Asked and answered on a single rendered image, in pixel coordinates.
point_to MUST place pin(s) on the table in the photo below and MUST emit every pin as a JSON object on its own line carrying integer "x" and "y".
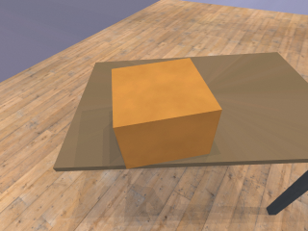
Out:
{"x": 264, "y": 119}

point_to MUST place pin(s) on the carton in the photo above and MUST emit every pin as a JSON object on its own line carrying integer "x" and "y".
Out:
{"x": 162, "y": 112}

